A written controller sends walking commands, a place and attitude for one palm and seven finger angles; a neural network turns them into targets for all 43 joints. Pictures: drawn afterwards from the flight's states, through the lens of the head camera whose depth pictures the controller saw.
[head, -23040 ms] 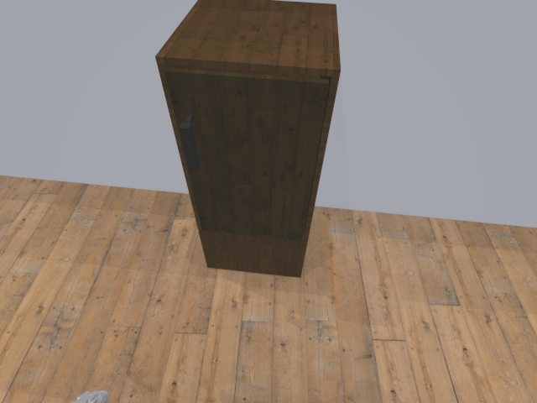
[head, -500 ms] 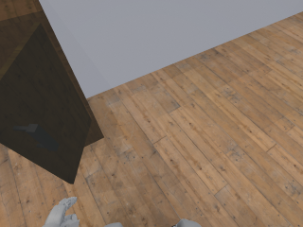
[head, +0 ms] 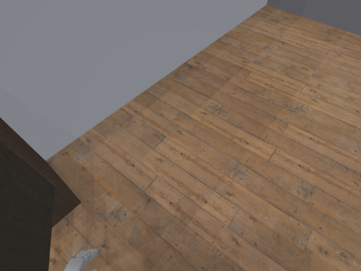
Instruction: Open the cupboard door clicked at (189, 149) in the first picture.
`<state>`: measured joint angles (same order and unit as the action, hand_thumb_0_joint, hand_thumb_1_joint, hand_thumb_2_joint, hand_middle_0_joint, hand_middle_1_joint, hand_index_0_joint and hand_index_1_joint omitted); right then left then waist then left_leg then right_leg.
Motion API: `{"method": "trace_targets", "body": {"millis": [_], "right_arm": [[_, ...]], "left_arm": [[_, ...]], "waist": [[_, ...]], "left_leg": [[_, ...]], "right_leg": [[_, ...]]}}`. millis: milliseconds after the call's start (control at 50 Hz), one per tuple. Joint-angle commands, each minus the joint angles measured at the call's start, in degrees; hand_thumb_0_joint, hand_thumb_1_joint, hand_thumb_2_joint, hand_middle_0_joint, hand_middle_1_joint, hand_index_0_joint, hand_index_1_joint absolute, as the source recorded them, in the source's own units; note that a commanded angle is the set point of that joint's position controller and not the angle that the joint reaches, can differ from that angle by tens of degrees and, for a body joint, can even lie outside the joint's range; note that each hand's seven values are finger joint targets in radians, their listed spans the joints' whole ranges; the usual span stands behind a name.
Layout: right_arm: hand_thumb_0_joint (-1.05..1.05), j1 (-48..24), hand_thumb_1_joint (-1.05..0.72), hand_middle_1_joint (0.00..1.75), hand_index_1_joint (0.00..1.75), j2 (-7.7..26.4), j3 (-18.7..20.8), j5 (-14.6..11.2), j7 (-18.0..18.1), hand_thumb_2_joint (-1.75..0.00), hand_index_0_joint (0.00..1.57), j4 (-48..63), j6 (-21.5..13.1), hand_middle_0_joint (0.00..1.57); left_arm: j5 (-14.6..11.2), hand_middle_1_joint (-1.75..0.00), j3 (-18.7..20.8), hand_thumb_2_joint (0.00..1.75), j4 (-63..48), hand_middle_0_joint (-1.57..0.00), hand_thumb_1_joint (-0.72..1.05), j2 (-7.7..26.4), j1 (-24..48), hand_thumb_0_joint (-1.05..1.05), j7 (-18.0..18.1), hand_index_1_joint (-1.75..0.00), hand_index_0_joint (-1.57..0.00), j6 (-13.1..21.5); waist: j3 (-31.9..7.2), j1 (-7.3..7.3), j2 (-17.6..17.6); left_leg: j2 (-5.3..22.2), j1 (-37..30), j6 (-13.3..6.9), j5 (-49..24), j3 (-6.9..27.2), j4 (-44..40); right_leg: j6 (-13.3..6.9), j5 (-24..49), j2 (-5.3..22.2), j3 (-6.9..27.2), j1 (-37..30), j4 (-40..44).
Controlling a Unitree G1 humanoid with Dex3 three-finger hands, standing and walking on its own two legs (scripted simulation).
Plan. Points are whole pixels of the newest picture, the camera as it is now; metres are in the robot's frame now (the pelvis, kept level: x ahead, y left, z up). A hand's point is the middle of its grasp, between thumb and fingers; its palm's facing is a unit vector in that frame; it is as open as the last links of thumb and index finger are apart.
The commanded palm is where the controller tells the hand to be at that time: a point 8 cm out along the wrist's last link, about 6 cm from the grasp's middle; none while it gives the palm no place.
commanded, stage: walk to a spot facing it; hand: left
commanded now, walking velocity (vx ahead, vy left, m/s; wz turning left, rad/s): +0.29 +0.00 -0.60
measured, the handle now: out of the picture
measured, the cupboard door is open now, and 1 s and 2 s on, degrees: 57 57 57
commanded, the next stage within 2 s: turn to face it in 1.50 s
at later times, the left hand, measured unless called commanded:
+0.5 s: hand (121, 242) +0.20 +0.17 -0.16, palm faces -0.22 -0.96 -0.18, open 7.4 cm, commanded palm none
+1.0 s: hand (195, 159) +0.46 -0.02 -0.16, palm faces -0.43 -0.89 -0.17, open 7.2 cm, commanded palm none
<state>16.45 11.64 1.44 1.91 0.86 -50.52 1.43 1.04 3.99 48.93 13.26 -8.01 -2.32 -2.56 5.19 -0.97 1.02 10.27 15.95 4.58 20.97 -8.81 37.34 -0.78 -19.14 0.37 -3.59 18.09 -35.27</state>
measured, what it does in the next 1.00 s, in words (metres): walks ahead, turning right: left foot, then right foot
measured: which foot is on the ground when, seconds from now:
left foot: up 0.00-0.34, down 0.36-0.70, up 0.72-1.00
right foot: down 0.00-0.34, up 0.36-0.68, down 0.70-1.00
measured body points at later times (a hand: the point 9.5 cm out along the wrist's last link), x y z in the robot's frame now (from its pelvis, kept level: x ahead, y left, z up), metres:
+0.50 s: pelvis +0.12 -0.02 +0.02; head +0.17 -0.01 +0.46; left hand +0.21 +0.22 -0.14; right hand +0.13 -0.27 -0.11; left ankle +0.13 +0.12 -0.72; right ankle +0.06 -0.13 -0.64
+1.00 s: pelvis +0.31 -0.16 +0.01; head +0.34 -0.16 +0.46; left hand +0.48 +0.02 -0.14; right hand +0.23 -0.39 -0.13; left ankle +0.43 -0.07 -0.71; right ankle +0.22 -0.22 -0.72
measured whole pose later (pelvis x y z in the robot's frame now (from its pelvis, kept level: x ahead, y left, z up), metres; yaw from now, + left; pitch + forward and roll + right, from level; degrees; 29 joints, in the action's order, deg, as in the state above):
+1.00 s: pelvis +0.31 -0.16 +0.01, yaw -26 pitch +0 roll -1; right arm 14.2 10.3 2.7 2.0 -1.2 -56.0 -1.4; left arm 1.0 3.9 57.7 11.3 -11.0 -0.8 2.3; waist 3.5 -2.2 -1.2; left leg 6.4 24.6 2.4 13.7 -6.5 37.4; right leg -2.4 -18.5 -1.5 -4.2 7.3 -25.7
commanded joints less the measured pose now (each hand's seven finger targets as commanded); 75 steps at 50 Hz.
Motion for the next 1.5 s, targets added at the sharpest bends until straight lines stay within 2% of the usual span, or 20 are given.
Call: {"method": "trace_targets", "body": {"millis": [0,80,220,280,300,320,360,480,620,640,680,780,980,1020,1060,1140,1280,1320,1340,1480], "right_arm": [[0.0,-9.4,-0.9,0.3,0.3,7.6,2.8,-1.1,0.5,-0.9,0.2,8.2,-0.2,0.2],[0.0,-9.2,-0.9,0.3,0.3,6.2,3.1,-0.6,-0.8,-0.9,0.2,5.3,-0.6,0.2],[0.0,-11.2,-0.9,0.3,0.3,4.9,3.2,-0.9,-1.3,-0.9,0.2,6.5,-2.2,0.2],[0.0,-4.3,-0.9,0.3,0.3,5.9,3.1,-0.9,-0.4,-0.9,0.2,4.1,-3.7,0.2],[0.0,2.1,-0.9,0.3,0.3,9.5,3.8,-0.6,0.6,-0.9,0.2,1.8,-4.3,0.2],[0.0,9.8,-0.9,0.3,0.3,16.1,5.1,0.7,1.1,-0.9,0.2,0.5,-4.5,0.2],[0.0,10.0,-0.9,0.3,0.3,15.2,4.2,0.7,1.0,-0.9,0.2,1.5,-4.4,0.2],[0.0,5.5,-0.9,0.3,0.3,8.7,2.2,0.3,0.9,-0.9,0.2,-0.2,-5.6,0.2],[0.0,5.7,-0.9,0.3,0.3,10.7,2.5,0.4,0.2,-0.9,0.2,-2.8,-4.5,0.2],[0.0,3.8,-0.9,0.3,0.3,10.4,2.4,-0.1,-0.2,-0.9,0.2,-2.5,-4.4,0.2],[0.0,-0.3,-0.9,0.3,0.3,5.3,1.5,-2.0,-0.6,-0.9,0.2,2.0,-4.6,0.2],[0.0,1.7,-0.9,0.3,0.3,4.1,1.9,-0.2,-0.9,-0.9,0.2,-3.7,-2.6,0.2],[0.0,6.7,-0.9,0.3,0.3,4.6,2.7,0.1,-1.4,-0.9,0.2,-5.6,-4.9,0.2],[0.0,19.2,-0.9,0.3,0.3,13.7,4.6,1.4,-0.3,-0.9,0.2,-8.4,-5.3,0.2],[0.0,16.9,-0.9,0.3,0.3,10.8,3.8,1.2,0.1,-0.9,0.2,-8.1,-5.0,0.2],[0.0,7.9,-0.9,0.3,0.3,6.2,2.7,0.7,0.4,-0.9,0.2,-7.1,-6.5,0.2],[0.0,3.8,-0.9,0.3,0.3,7.0,2.8,-0.1,-0.7,-0.9,0.2,-8.2,-4.4,0.2],[0.0,0.7,-0.9,0.3,0.3,1.9,1.8,-1.2,-1.5,-0.9,0.2,-5.4,-4.1,0.2],[0.0,-3.7,-0.9,0.3,0.3,3.5,2.1,-1.0,-1.6,-0.9,0.2,-3.6,-3.9,0.2],[0.0,-2.7,-0.9,0.3,0.3,-2.1,1.8,-0.6,-2.3,-0.9,0.2,-7.0,-2.9,0.2]], "left_arm": [[0.0,-0.3,4.0,0.9,-0.6,-0.2,0.9,14.2,-11.0,0.0,2.4,-0.3,-0.2,1.8],[0.3,-0.3,2.9,0.9,-0.4,-0.2,0.9,9.2,-6.0,0.0,2.8,-0.3,-0.2,3.2],[0.4,-0.3,3.3,0.9,1.7,-0.2,0.9,10.3,-8.3,0.0,1.8,-0.3,-0.2,4.2],[-0.1,-0.3,3.1,0.9,1.2,-0.2,0.9,8.8,-5.5,0.0,1.5,-0.3,-0.2,4.2],[-0.2,-0.3,2.5,0.9,0.3,-0.2,0.9,5.8,-4.4,0.0,1.1,-0.3,-0.2,4.2],[-0.7,-0.3,1.5,0.9,-1.1,-0.2,0.9,2.4,-4.4,0.0,0.4,-0.3,-0.2,4.3],[0.6,-0.3,2.1,0.9,-3.0,-0.2,0.9,4.6,1.4,0.0,-0.5,-0.3,-0.2,5.1],[0.6,-0.3,0.7,0.9,-1.3,-0.2,0.9,0.5,2.4,0.0,-2.1,-0.3,-0.2,3.2],[0.6,-0.3,0.9,0.9,0.2,-0.2,0.9,3.2,1.3,0.0,-1.7,-0.3,-0.2,3.2],[0.7,-0.3,1.6,0.9,2.9,-0.2,0.9,6.0,-7.8,0.0,-1.2,-0.3,-0.2,3.7],[-0.2,-0.3,4.5,0.9,6.6,-0.2,0.9,17.9,-21.1,0.0,0.7,-0.3,-0.2,4.3],[0.3,-0.3,1.4,0.9,2.1,-0.2,0.9,7.6,-1.7,0.0,2.3,-0.3,-0.2,4.6],[-0.4,-0.3,1.4,0.9,6.4,-0.2,0.9,5.1,-3.9,0.0,1.7,-0.3,-0.2,6.0],[-0.7,-0.3,-0.1,0.9,3.9,-0.2,0.9,0.3,-4.0,0.0,1.0,-0.3,-0.2,6.3],[0.2,-0.3,0.1,0.9,2.4,-0.2,0.9,1.6,3.6,0.0,1.0,-0.3,-0.2,6.8],[0.4,-0.3,-0.2,0.9,4.0,-0.2,0.9,-0.3,2.3,0.0,-0.2,-0.3,-0.2,5.4],[0.6,-0.3,0.9,0.9,8.3,-0.2,0.9,2.2,-7.8,0.0,-0.2,-0.3,-0.2,5.2],[0.6,-0.3,3.6,0.9,11.8,-0.2,0.9,12.6,-20.7,0.0,1.0,-0.3,-0.2,5.7],[0.0,-0.3,3.2,0.9,11.8,-0.2,0.9,12.3,-21.4,0.0,1.8,-0.3,-0.2,5.4],[0.6,-0.3,0.6,0.9,10.9,-0.2,0.9,2.7,-10.7,0.0,2.8,-0.3,-0.2,7.5]], "waist": [[-5.3,7.35,-15.5],[-4.9,2.98,-8.9],[-3.0,3.16,-8.2],[-4.4,-0.9,-5.1],[-6.2,-3.91,3.6],[-9.6,-6.86,20.4],[-4.1,-6.15,6.5],[-4.0,-1.16,8.9],[-4.2,2.32,6.0],[-7.9,7.06,2.1],[-16.5,11.95,-19.5],[-5.9,0.69,-9.4],[-4.1,-3.7,2.4],[-9.4,-7.66,19.0],[-4.8,-7.03,11.2],[-3.6,-1.55,6.0],[-5.0,3.82,0.6],[-7.6,9.94,-21.9],[-5.0,10.46,-16.8],[-2.1,1.15,-7.1]], "left_leg": [[-4.6,23.8,-1.5,15.1,7.6,26.4],[-4.5,17.5,-1.0,3.9,7.3,22.0],[-8.4,10.1,-1.7,1.4,6.8,5.6],[-9.0,-8.8,-2.3,-4.6,6.3,-9.8],[-2.9,-21.2,-4.3,1.3,13.0,-15.5],[14.9,-29.3,-10.5,13.3,34.8,-22.7],[19.9,-18.8,-15.9,9.2,38.1,-25.7],[8.0,-14.5,-9.7,-22.4,6.1,-22.3],[7.4,-6.3,-7.2,-29.7,-1.8,-12.0],[4.6,-0.1,-5.2,-30.9,-4.3,-0.3],[-6.6,25.2,-1.8,16.5,-1.3,34.7],[-0.1,13.6,-1.8,1.9,5.8,24.0],[-4.5,-9.2,-3.5,-10.1,3.1,-9.6],[16.6,-24.6,-14.5,-1.6,33.5,-21.7],[17.3,-18.1,-16.7,-4.5,34.1,-23.0],[11.1,-11.2,-11.8,-15.6,13.4,-24.9],[2.2,2.3,-6.8,-1.0,1.6,-14.0],[-8.2,22.1,-3.2,12.8,-4.9,13.8],[-6.0,24.7,-4.1,15.6,2.1,24.7],[-2.6,13.3,-3.3,-2.2,3.9,9.9]], "right_leg": [[-13.1,1.6,19.5,31.5,-16.2,20.9],[-11.0,5.4,12.8,22.1,-10.5,19.6],[-11.4,-2.8,11.0,25.5,-7.5,21.0],[-8.1,-3.0,6.7,22.8,3.5,13.8],[-5.3,-4.5,1.9,18.1,13.7,5.0],[-1.3,-14.3,-5.8,7.1,25.5,-15.6],[-0.3,-11.6,1.0,6.2,27.8,-31.4],[1.4,2.2,5.4,0.7,20.6,-21.9],[-1.5,5.3,-0.2,-6.5,-4.7,-1.3],[-3.3,5.5,-0.7,-4.6,-18.6,1.8],[-13.9,-1.0,25.9,35.5,-36.0,19.0],[-10.2,1.5,15.8,13.0,-5.8,22.0],[-6.5,3.6,8.1,6.3,-0.6,10.1],[-1.6,-12.1,-2.9,-2.4,18.1,-22.4],[-1.6,-8.4,2.2,4.2,25.9,-38.3],[0.5,-1.1,7.1,3.5,18.4,-23.8],[0.4,6.9,1.8,-4.9,-13.0,4.5],[-8.5,-14.3,21.8,25.2,-28.0,20.5],[-12.0,-18.7,26.2,32.7,-24.4,27.0],[-7.7,17.1,18.5,2.9,-10.1,22.5]]}}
